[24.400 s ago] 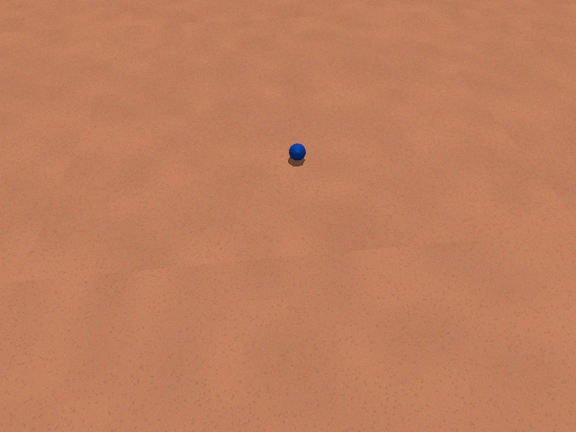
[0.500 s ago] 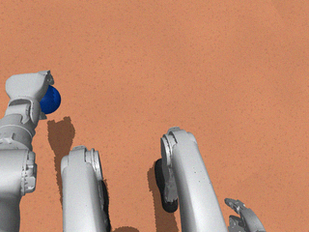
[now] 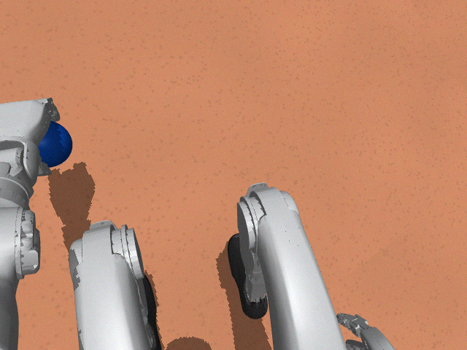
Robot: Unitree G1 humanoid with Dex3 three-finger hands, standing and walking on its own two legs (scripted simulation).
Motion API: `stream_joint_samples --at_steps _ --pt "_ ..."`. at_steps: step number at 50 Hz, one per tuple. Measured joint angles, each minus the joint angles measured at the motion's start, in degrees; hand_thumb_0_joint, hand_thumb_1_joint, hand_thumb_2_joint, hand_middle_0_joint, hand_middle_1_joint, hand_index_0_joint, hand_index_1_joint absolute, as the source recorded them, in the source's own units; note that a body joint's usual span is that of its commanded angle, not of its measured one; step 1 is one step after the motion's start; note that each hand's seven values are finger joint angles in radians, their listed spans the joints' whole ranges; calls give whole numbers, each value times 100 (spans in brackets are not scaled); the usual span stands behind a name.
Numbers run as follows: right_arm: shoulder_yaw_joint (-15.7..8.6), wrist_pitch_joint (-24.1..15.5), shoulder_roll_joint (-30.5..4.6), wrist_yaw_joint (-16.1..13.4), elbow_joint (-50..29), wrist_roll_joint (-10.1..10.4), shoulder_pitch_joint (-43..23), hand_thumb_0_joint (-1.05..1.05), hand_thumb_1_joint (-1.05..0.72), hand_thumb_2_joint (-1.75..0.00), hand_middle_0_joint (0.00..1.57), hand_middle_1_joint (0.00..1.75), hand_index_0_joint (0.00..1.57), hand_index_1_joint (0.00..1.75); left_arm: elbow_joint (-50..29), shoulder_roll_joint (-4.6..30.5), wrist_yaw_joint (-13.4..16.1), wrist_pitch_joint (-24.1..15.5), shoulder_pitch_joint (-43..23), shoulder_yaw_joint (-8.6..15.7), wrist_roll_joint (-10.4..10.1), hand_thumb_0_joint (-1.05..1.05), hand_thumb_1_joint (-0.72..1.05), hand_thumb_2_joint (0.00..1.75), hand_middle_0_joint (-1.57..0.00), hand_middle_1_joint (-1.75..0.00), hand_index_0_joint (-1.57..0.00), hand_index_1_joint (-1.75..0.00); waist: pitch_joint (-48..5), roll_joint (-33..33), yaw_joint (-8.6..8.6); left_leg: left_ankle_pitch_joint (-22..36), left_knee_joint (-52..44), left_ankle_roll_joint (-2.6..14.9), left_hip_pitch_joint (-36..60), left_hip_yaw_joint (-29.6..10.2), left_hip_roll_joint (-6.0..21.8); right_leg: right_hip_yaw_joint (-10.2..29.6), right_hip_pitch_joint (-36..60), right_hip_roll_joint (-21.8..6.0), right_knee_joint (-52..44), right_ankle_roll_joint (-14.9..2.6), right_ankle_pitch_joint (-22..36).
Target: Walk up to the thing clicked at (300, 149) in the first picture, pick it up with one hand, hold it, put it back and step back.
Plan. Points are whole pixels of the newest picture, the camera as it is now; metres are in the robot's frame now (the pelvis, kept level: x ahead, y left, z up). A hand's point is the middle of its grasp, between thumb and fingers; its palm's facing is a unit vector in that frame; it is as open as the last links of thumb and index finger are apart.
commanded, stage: lower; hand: left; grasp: from above
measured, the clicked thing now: (45, 143) +0.49 +0.23 -0.19
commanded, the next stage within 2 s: rest in 0.24 s
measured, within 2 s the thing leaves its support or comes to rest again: rests again in 1.30 s
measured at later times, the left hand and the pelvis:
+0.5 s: hand (46, 151) +0.49 +0.24 -0.22, palm faces -0.46 -0.02 -0.89, open 11.1 cm; pelvis +0.00 +0.01 -0.03, yaw -2 degrees
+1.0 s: hand (52, 155) +0.49 +0.25 -0.26, palm faces -0.45 -0.06 -0.89, open 11.1 cm; pelvis +0.00 +0.01 -0.05, yaw -5 degrees
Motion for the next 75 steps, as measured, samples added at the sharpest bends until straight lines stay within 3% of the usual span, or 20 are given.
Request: stream_joint_samples --at_steps 6,17,22,29,33,39,45,51,75 --pt "77 -52 -37 32 -24 -51 -69 0 -92 -91 20 30 20 30 163 126 33 -102 -66 -19 27 -3 -16 64 -67 -75 -57 -70 118 -82 -40 -20 170 -1 -101 -61 -11 -43 -70 9 120 13 -2" --pt "179 -148 -10 152 -79 -189 -164 0 -92 -91 20 30 20 30 236 290 418 -175 -1 79 327 -3 -14 59 -69 -72 -58 -68 210 -219 -172 -44 507 17 -378 -140 -60 -90 -261 3 371 36 -25" --pt "248 -216 -1 234 -95 -264 -196 0 -92 -90 20 30 20 30 384 353 571 -83 -40 127 320 -2 -14 57 -69 -71 -58 -68 276 -200 -233 -74 592 38 -441 -163 -57 -106 -307 15 424 57 -39" --pt "353 -315 -38 379 -133 -340 -174 0 -91 -90 20 30 20 30 429 535 630 -82 -101 341 266 -2 -14 58 -69 -72 -59 -67 464 -197 -321 -129 730 38 -480 -223 -38 -145 -343 51 510 96 -46" --pt "404 -346 -80 456 -153 -380 -132 0 -91 -90 20 30 20 30 604 646 609 -95 -174 335 240 -2 -14 58 -68 -72 -58 -67 527 -221 -376 -140 826 19 -536 -279 -41 -187 -395 63 577 88 -34" --pt "459 -383 -167 514 -203 -436 -107 0 -91 -90 20 30 20 30 569 816 629 -201 -44 602 321 -2 -14 58 -68 -72 -58 -67 704 -263 -428 -145 942 5 -553 -367 -39 -254 -394 88 632 101 -1" --pt "504 -412 -231 559 -184 -497 -91 0 -91 -90 20 30 20 30 597 941 726 -308 13 658 394 -2 -13 57 -69 -71 -59 -66 756 -334 -454 -136 1017 -2 -584 -429 -48 -304 -397 98 662 104 26" --pt "558 -474 -258 604 -157 -560 -122 0 -91 -90 20 30 20 30 806 1052 870 -338 -51 542 449 -1 -13 56 -69 -71 -59 -66 742 -402 -502 -146 1084 -2 -599 -483 -49 -348 -391 111 684 104 37" --pt "895 -739 -269 829 -249 -708 -240 0 -92 -91 20 30 20 30 1241 1390 1143 -269 -175 647 459 -2 -13 57 -69 -71 -59 -66 989 -523 -708 -194 1224 45 -560 -598 -28 -443 -287 165 692 159 55"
